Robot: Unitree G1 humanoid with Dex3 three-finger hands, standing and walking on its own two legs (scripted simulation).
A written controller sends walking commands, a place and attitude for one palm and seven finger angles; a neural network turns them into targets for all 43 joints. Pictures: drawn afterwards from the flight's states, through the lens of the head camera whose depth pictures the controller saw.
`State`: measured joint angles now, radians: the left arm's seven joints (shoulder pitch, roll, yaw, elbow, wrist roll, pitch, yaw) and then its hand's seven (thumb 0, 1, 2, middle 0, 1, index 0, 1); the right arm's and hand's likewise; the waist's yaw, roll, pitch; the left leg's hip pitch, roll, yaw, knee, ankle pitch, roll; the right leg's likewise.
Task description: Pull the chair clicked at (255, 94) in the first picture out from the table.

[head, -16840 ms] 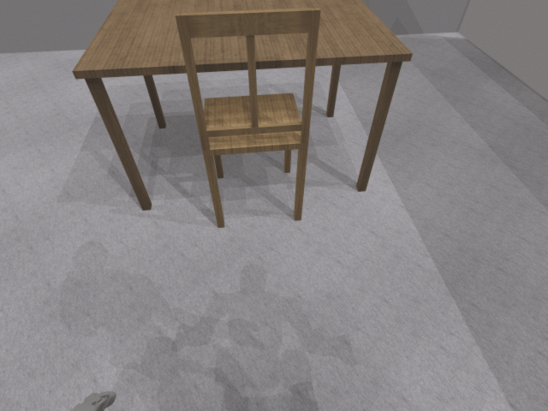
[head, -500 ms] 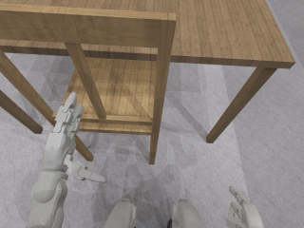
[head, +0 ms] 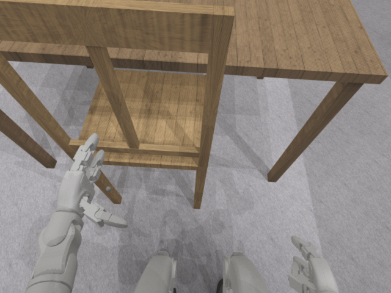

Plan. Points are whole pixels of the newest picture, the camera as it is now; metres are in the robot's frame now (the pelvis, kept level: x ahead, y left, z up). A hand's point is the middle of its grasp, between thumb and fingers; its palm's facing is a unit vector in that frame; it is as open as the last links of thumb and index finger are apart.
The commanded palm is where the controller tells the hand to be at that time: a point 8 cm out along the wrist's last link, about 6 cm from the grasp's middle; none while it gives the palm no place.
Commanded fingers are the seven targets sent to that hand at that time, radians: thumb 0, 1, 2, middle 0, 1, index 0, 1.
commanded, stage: aim the fingers beside a spindle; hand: left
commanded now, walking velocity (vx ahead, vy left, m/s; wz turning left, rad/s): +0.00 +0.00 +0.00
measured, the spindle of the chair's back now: (120, 108) +0.47 +0.18 +0.06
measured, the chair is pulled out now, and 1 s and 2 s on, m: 0.00 0.00 0.00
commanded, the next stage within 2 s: push the fingers through the gap in 0.24 s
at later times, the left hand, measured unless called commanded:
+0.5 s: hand (118, 184) +0.31 +0.16 +0.04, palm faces -0.08 -1.00 -0.02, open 16.9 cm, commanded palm +0.32 +0.23 +0.02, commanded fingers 0.00 -0.50 0.30 -0.06 -0.08 -0.06 -0.08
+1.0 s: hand (127, 154) +0.39 +0.16 +0.01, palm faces -0.06 -1.00 -0.05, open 17.0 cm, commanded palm +0.37 +0.21 +0.02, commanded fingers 0.00 -0.50 0.30 -0.06 -0.08 -0.06 -0.08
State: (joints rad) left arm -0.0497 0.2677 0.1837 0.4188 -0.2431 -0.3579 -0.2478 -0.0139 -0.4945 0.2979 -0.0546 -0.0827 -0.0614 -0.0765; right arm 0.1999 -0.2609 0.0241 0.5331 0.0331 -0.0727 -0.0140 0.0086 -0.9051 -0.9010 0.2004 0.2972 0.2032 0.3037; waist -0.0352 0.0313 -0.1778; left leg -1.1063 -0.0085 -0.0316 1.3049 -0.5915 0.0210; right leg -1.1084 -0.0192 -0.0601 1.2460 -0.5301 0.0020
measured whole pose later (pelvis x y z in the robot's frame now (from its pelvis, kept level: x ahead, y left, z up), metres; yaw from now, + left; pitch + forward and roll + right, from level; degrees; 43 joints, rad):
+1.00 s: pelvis +0.00 +0.00 +0.00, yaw -1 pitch +24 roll -2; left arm -0.31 0.28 0.19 0.55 -0.17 -0.40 -0.20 -0.02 -0.50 0.30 -0.06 -0.08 -0.05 -0.07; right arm 0.23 -0.26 0.01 0.58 0.01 -0.05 -0.01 0.01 -0.91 -0.90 0.20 0.30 0.20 0.30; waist -0.07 0.03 -0.17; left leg -1.14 0.00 -0.03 1.31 -0.59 0.01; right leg -1.15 -0.01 -0.06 1.25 -0.53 -0.01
